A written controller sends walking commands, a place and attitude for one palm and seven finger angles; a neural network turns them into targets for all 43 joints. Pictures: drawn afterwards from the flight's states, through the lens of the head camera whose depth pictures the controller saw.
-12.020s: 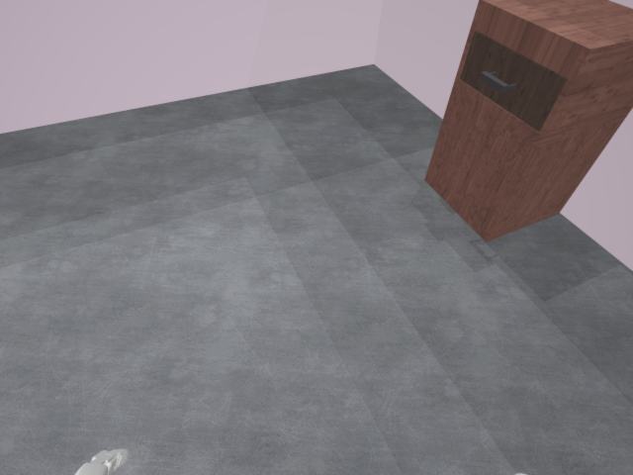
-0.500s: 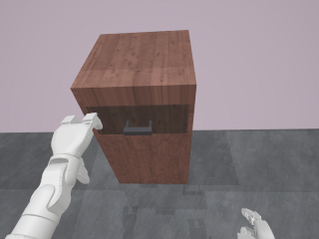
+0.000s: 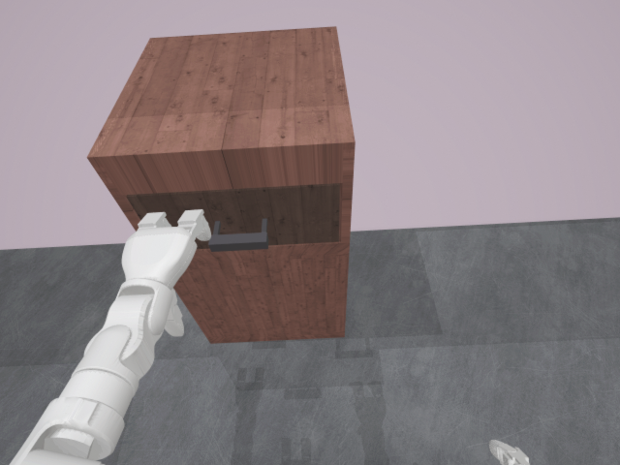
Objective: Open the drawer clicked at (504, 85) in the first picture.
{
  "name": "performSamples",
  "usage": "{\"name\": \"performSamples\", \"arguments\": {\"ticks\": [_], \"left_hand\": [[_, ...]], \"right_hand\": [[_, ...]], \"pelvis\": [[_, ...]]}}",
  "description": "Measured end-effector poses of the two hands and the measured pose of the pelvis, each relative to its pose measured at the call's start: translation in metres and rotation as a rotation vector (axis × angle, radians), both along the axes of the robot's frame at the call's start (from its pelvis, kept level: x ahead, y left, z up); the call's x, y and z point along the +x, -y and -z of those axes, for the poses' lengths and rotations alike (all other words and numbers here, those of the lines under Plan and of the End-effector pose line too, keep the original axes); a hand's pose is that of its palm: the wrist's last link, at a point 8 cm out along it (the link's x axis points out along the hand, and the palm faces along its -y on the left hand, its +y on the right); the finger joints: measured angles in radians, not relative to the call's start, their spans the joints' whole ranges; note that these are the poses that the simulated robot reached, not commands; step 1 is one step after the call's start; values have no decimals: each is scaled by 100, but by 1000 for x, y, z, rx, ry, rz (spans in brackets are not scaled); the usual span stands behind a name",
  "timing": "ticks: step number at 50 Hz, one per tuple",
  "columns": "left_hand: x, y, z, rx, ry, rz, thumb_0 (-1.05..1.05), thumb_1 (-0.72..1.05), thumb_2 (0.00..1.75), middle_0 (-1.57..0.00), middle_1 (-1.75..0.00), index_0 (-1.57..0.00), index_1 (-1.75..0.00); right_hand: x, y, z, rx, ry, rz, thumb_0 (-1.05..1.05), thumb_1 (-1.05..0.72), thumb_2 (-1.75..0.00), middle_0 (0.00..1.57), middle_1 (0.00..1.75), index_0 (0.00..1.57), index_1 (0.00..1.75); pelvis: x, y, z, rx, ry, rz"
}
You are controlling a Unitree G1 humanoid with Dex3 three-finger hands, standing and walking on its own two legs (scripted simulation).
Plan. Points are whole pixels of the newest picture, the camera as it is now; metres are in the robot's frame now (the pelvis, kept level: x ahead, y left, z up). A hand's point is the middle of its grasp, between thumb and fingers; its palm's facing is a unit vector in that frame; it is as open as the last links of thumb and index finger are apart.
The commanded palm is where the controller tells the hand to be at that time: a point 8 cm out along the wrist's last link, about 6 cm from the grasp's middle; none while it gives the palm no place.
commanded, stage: move the hooked fingers above the handle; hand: left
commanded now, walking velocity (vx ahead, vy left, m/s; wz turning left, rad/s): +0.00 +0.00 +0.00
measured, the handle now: (240, 233) +0.55 +0.19 -0.12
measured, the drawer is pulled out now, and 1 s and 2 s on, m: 0.00 0.00 0.00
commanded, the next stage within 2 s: none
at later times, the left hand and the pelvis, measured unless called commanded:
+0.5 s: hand (219, 249) +0.43 +0.19 -0.01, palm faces +0.02 -0.05 -1.00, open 13.8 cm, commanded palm +0.42 +0.20 +0.03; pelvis +0.00 +0.01 -0.02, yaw -1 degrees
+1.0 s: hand (242, 233) +0.50 +0.17 -0.06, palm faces +0.05 -0.02 -1.00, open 13.8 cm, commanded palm +0.47 +0.19 -0.01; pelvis -0.01 +0.02 -0.06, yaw -2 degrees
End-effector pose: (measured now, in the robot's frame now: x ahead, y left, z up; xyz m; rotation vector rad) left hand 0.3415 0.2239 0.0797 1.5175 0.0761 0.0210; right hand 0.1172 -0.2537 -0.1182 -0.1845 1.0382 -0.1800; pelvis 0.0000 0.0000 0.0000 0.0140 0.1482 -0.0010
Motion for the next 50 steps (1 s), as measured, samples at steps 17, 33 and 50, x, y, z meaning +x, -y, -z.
{"name": "performSamples", "arguments": {"ticks": [17,33,50], "left_hand": [[46,9,30,43,-21,-36,0,-49,30,-32,-120,-32,-120],[86,19,61,88,34,-73,0,-49,30,-32,-120,-32,-120],[139,55,89,30,86,1,0,-49,30,-32,-120,-32,-120]], "right_hand": [[-40,-5,18,15,-103,68,1,-91,-90,20,30,20,30],[-85,-7,39,13,-207,115,1,-91,-90,20,30,20,30],[-149,-6,53,-38,-352,180,0,-91,-90,20,30,20,30]], "pelvis": [[1,-9,11,-9,-83,6],[-7,-15,32,-19,-188,16],[-10,-19,59,-34,-302,24]]}}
